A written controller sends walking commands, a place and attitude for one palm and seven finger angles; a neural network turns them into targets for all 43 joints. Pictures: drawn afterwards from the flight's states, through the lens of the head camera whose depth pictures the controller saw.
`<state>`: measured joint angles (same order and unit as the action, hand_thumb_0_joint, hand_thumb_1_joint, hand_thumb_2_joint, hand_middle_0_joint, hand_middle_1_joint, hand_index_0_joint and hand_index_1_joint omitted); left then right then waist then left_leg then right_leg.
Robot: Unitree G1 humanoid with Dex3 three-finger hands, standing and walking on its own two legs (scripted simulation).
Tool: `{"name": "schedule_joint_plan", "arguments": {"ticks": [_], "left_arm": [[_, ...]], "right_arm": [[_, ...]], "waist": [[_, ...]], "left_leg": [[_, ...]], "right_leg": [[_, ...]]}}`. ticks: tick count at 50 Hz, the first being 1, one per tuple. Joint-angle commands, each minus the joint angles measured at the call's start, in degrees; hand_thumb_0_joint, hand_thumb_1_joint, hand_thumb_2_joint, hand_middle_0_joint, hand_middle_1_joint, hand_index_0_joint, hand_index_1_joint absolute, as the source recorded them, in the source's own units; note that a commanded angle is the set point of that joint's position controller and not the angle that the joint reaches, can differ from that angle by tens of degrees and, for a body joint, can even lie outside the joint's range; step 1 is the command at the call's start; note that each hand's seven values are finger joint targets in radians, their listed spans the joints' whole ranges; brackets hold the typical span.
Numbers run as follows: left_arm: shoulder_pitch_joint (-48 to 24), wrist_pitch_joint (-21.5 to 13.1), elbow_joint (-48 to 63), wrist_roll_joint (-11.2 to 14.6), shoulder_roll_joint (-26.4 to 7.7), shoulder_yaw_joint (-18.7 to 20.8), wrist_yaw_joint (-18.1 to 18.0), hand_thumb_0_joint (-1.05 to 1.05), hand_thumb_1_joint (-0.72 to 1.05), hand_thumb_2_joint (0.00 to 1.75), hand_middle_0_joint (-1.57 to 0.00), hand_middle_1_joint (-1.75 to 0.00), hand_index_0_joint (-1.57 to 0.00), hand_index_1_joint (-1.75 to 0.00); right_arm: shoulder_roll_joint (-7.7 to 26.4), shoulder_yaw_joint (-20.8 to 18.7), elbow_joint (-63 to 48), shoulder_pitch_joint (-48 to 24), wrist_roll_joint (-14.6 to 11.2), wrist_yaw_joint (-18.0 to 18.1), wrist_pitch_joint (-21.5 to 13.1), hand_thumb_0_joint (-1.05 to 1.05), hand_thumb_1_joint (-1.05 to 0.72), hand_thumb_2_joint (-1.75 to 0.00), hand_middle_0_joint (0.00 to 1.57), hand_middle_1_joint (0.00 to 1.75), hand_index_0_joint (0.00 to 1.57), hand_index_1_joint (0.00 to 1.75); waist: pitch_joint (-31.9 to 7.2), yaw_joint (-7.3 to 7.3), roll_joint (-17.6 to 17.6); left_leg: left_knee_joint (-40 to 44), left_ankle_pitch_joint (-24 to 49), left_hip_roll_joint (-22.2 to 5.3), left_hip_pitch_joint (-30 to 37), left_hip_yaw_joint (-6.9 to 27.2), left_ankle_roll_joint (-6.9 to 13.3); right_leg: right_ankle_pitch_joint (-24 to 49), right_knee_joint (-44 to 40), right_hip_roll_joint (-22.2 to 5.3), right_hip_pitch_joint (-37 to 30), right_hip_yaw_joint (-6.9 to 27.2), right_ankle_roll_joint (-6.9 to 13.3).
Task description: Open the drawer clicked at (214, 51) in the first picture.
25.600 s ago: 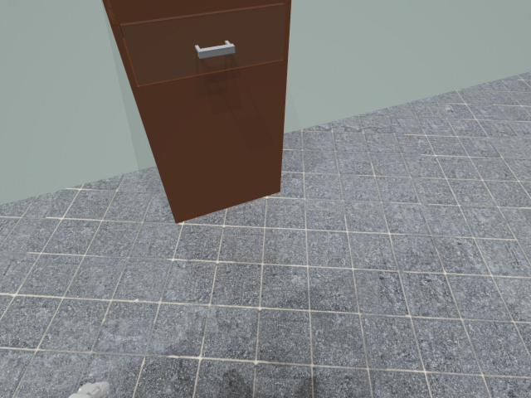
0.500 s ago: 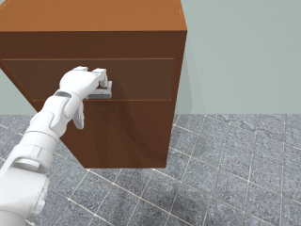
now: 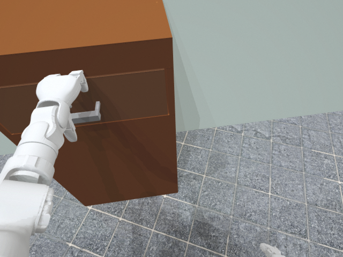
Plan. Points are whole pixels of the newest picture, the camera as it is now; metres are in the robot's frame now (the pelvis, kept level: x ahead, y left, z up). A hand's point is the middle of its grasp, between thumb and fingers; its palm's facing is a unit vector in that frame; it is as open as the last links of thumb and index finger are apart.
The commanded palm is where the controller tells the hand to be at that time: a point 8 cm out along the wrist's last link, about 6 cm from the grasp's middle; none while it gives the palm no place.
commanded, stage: move the hooked fingers above the handle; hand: left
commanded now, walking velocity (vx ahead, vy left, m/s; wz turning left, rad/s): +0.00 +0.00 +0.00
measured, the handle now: (79, 112) +0.50 +0.26 +0.04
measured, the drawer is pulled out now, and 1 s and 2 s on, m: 0.00 0.00 0.00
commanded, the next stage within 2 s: lower the fingers behind the handle in 1.16 s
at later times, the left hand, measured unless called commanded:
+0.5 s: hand (80, 107) +0.47 +0.23 +0.10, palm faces +0.11 -0.01 -0.99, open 13.7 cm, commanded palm +0.44 +0.29 +0.16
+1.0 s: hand (73, 119) +0.44 +0.25 +0.08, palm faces -0.04 -0.04 -1.00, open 13.8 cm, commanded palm +0.44 +0.28 +0.16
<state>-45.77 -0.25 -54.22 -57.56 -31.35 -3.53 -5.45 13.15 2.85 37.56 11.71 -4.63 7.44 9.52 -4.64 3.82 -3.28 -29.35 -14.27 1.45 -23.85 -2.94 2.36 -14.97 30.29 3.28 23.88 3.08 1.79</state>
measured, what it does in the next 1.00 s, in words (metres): stands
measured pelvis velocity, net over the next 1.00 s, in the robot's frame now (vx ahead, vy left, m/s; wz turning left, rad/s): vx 0.01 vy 0.01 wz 0.07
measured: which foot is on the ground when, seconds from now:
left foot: down 0.00-1.00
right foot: down 0.00-1.00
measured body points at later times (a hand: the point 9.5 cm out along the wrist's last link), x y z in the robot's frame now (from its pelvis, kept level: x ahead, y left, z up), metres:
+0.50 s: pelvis +0.01 +0.02 -0.01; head +0.07 +0.00 +0.44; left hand +0.45 +0.23 +0.15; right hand +0.10 -0.23 -0.15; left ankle +0.00 +0.09 -0.73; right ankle +0.00 -0.10 -0.73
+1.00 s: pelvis +0.01 +0.01 -0.01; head +0.07 +0.01 +0.44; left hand +0.44 +0.25 +0.13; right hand +0.09 -0.28 -0.13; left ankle +0.00 +0.09 -0.73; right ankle +0.00 -0.10 -0.73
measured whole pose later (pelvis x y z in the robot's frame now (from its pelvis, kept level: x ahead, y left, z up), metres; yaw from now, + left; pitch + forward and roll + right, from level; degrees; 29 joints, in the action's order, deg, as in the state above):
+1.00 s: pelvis +0.01 +0.01 -0.01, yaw +4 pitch +10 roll -1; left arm -41.1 -11.7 -42.5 -56.0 -30.4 -7.8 -4.3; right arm 18.3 -4.1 39.9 18.3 -1.6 4.8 7.4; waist -4.1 1.8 -1.7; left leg -34.9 -17.1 3.1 -28.1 0.7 3.2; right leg -18.0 33.3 1.7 25.7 -0.8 1.3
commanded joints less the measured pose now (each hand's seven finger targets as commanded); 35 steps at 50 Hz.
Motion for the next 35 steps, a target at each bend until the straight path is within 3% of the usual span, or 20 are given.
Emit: {"name": "schedule_joint_plan", "arguments": {"ticks": [1, 4, 5, 6, 7, 9, 10, 13, 14, 15, 17, 19, 21, 22, 24, 25, 29, 30, 33, 35], "left_arm": [[-17.3, -0.4, 6.5, -0.8, -25.0, 9.3, -0.3, 0.0, -0.5, 0.3, -0.3, -1.2, -0.3, -1.2], [-22.3, -4.3, 10.4, -0.8, -21.4, 6.8, 0.8, 0.0, -0.5, 0.3, -0.3, -1.2, -0.3, -1.2], [-24.8, -5.8, 12.7, -0.3, -17.1, 3.5, 1.3, 0.0, -0.5, 0.3, -0.3, -1.2, -0.3, -1.2], [-27.6, -7.8, 16.9, 0.3, -16.2, 2.6, 1.3, 0.0, -0.5, 0.3, -0.3, -1.2, -0.3, -1.2], [-29.7, -9.5, 21.4, 1.0, -11.5, -1.3, 1.5, 0.0, -0.5, 0.3, -0.3, -1.2, -0.3, -1.2], [-33.7, -12.6, 29.8, 2.9, -8.7, -3.3, 1.3, 0.0, -0.5, 0.3, -0.3, -1.2, -0.3, -1.2], [-34.1, -13.7, 32.1, 4.2, -6.1, -5.0, 1.2, 0.0, -0.5, 0.3, -0.3, -1.2, -0.3, -1.2], [-33.9, -13.7, 30.6, 5.1, -8.7, -1.2, -2.2, 0.0, -0.5, 0.3, -0.3, -1.2, -0.3, -1.2], [-33.7, -12.7, 28.7, 4.9, -10.7, 1.2, -3.9, 0.0, -0.5, 0.3, -0.3, -1.2, -0.3, -1.2], [-31.6, -11.3, 25.5, 4.3, -16.6, 6.9, -5.8, 0.0, -0.5, 0.3, -0.3, -1.2, -0.3, -1.2], [-28.5, -6.0, 18.0, 2.8, -19.9, 10.9, -9.5, 0.0, -0.5, 0.3, -0.3, -1.2, -0.3, -1.2], [-26.4, 0.3, 13.3, 1.1, -20.0, 10.3, -11.4, 0.0, -0.5, 0.3, -0.3, -1.2, -0.3, -1.2], [-28.6, 3.6, 16.3, -0.6, -23.5, 11.5, -12.6, 0.0, -0.5, 0.3, -0.3, -1.2, -0.3, -1.2], [-29.1, 5.2, 16.5, -1.3, -23.3, 10.8, -13.0, 0.0, -0.5, 0.3, -0.3, -1.2, -0.3, -1.2], [-28.9, 7.7, 15.2, -1.3, -22.0, 9.3, -12.3, 0.0, -0.5, 0.3, -0.3, -1.2, -0.3, -1.2], [-28.3, 7.8, 14.7, -0.4, -23.5, 10.8, -11.5, 0.0, -0.5, 0.3, -0.3, -1.2, -0.3, -1.2], [-24.1, 8.1, 10.3, 0.9, -22.4, 9.7, -7.2, 0.0, -0.5, 0.3, -0.3, -1.2, -0.3, -1.2], [-23.0, 7.3, 9.1, 1.1, -22.7, 10.0, -5.9, 0.0, -0.5, 0.3, -0.3, -1.2, -0.3, -1.2], [-21.9, 5.9, 4.8, -1.0, -19.9, 6.6, -2.3, 0.0, -0.5, 0.3, -0.3, -1.2, -0.3, -1.2], [-21.1, 3.5, 4.9, -1.7, -18.3, 5.5, -0.2, 0.0, -0.5, 0.3, -0.3, -1.2, -0.3, -1.2]], "right_arm": [[10.1, -4.7, -6.5, 1.7, 0.7, 1.0, -2.8, 0.0, -0.9, -0.9, 0.2, 0.3, 0.2, 0.3], [10.8, -6.1, -5.9, 4.9, 1.3, 0.5, -3.8, 0.0, -0.9, -0.9, 0.2, 0.3, 0.2, 0.3], [10.6, -6.7, -5.6, 6.2, 1.5, 0.1, -4.1, 0.0, -0.9, -0.9, 0.2, 0.3, 0.2, 0.3], [10.8, -7.4, -5.0, 7.0, 1.7, -0.1, -4.4, 0.0, -0.9, -0.9, 0.2, 0.3, 0.2, 0.3], [10.3, -8.1, -4.7, 7.9, 2.0, -0.4, -4.8, 0.0, -0.9, -0.9, 0.2, 0.3, 0.2, 0.3], [10.4, -9.0, -3.4, 9.5, 2.7, -0.7, -5.5, 0.0, -0.9, -0.9, 0.2, 0.3, 0.2, 0.3], [10.0, -9.2, -3.0, 10.1, 3.0, -0.8, -5.8, 0.0, -0.9, -0.9, 0.2, 0.3, 0.2, 0.3], [10.5, -9.4, -0.8, 10.9, 3.0, -1.7, -5.4, 0.0, -0.9, -0.9, 0.2, 0.3, 0.2, 0.3], [10.6, -9.3, -0.2, 11.1, 3.0, -2.3, -5.1, 0.0, -0.9, -0.9, 0.2, 0.3, 0.2, 0.3], [11.3, -8.9, 0.1, 11.1, 3.1, -2.6, -4.7, 0.0, -0.9, -0.9, 0.2, 0.3, 0.2, 0.3], [10.7, -7.6, -0.1, 9.2, 2.9, -3.6, -3.8, 0.0, -0.9, -0.9, 0.2, 0.3, 0.2, 0.3], [10.3, -6.4, -0.8, 6.7, 2.8, -4.3, -2.9, 0.0, -0.9, -0.9, 0.2, 0.3, 0.2, 0.3], [10.6, -6.1, -1.5, 4.4, 2.7, -4.3, -2.2, 0.0, -0.9, -0.9, 0.2, 0.3, 0.2, 0.3], [10.3, -5.9, -1.7, 3.4, 2.6, -4.1, -1.8, 0.0, -0.9, -0.9, 0.2, 0.3, 0.2, 0.3], [9.9, -5.5, -2.1, 1.9, 2.1, -3.5, -1.3, 0.0, -0.9, -0.9, 0.2, 0.3, 0.2, 0.3], [9.8, -5.3, -2.3, 1.3, 2.0, -3.0, -1.1, 0.0, -0.9, -0.9, 0.2, 0.3, 0.2, 0.3], [9.3, -4.4, -3.4, -0.2, 1.2, -1.1, -0.7, 0.0, -0.9, -0.9, 0.2, 0.3, 0.2, 0.3], [9.4, -4.3, -3.9, -0.3, 1.2, -0.7, -0.5, 0.0, -0.9, -0.9, 0.2, 0.3, 0.2, 0.3], [10.1, -4.4, -4.3, 1.4, 1.3, -0.2, -1.3, 0.0, -0.9, -0.9, 0.2, 0.3, 0.2, 0.3], [10.3, -4.9, -5.2, 2.5, 1.5, -0.4, -1.7, 0.0, -0.9, -0.9, 0.2, 0.3, 0.2, 0.3]], "waist": [[-15.8, -3.74, 6.1], [-16.4, -0.39, 3.3], [-17.2, 1.53, 3.9], [-18.4, 2.03, 0.8], [-20.6, 3.03, -1.5], [-24.7, 3.87, -6.7], [-25.8, 4.37, -6.6], [-24.6, 3.79, -6.4], [-24.3, 2.82, -6.1], [-24.3, 0.65, -5.1], [-21.7, -1.69, -3.2], [-19.8, -3.41, -1.3], [-23.3, -4.37, -1.1], [-24.6, -4.64, -0.6], [-24.1, -4.2, 2.4], [-24.6, -4.58, 4.4], [-20.6, -4.49, 9.8], [-20.3, -4.55, 9.8], [-14.0, -2.39, 9.7], [-14.5, -1.91, 8.4]], "left_leg": [[1.0, 5.5, 0.3, -1.1, -0.2, 0.7], [-1.1, 6.8, 0.1, 1.6, 0.6, 1.2], [-2.0, 7.3, 0.0, 3.1, 1.1, 1.4], [-2.8, 8.6, 0.0, 5.8, 1.5, 1.5], [-3.7, 10.7, 0.2, 9.7, 2.1, 1.6], [-5.4, 15.3, 0.0, 17.3, 3.4, 1.3], [-6.3, 18.3, 0.0, 19.5, 4.1, 1.2], [-6.7, 21.3, -0.3, 20.6, 5.9, 0.0], [-6.2, 20.9, -0.3, 19.0, 6.3, -0.5], [-5.7, 22.1, -0.1, 16.4, 6.3, -0.8], [-4.4, 21.2, 0.3, 9.7, 5.6, -1.0], [-3.4, 21.6, 0.3, 5.0, 4.4, -1.5], [-2.8, 23.1, 0.2, 5.3, 3.4, -1.4], [-2.4, 22.7, 0.2, 5.8, 2.9, -1.3], [-1.2, 20.0, 0.1, 5.9, 2.6, -0.8], [-0.6, 19.7, 0.0, 5.7, 2.6, -0.6], [2.1, 12.8, -0.1, 4.3, 1.9, 0.2], [2.5, 12.3, -0.1, 3.9, 1.9, 0.3], [2.7, 8.1, -0.4, 2.9, 1.8, 0.6], [2.0, 8.2, -0.3, 4.1, 1.9, 0.8]], "right_leg": [[9.4, -3.6, -3.1, -12.5, 0.8, -1.0], [10.6, -2.9, -2.8, -7.5, 0.2, -1.1], [10.9, -2.9, -2.9, -6.4, 0.3, -1.1], [11.3, -2.8, -2.6, -4.2, 0.3, -0.9], [11.7, -2.5, -2.3, -2.2, 0.1, -0.7], [12.1, -1.5, -1.6, 2.1, -0.6, -0.2], [13.0, -1.1, -1.4, 3.1, -1.0, -0.1], [12.5, 0.3, -0.5, 6.1, -2.8, 0.4], [11.7, 0.8, -0.3, 5.8, -3.4, 0.6], [12.3, 1.2, -0.1, 3.8, -3.8, 1.2], [12.8, 2.5, 0.1, 1.0, -4.6, 1.5], [14.5, 3.1, -0.1, -2.3, -5.1, 1.6], [17.4, 2.7, -0.5, -6.9, -4.1, 1.4], [17.7, 2.2, -0.7, -8.6, -3.7, 1.3], [16.5, 1.1, -0.9, -10.2, -3.4, 0.9], [16.8, 0.6, -1.1, -12.3, -3.2, 0.8], [13.5, -2.0, -2.0, -14.4, -2.4, -0.3], [12.8, -2.6, -2.2, -15.0, -2.1, -0.3], [8.7, -3.8, -2.3, -9.5, -2.6, -0.6], [8.1, -4.0, -2.1, -8.4, -2.3, -0.3]]}}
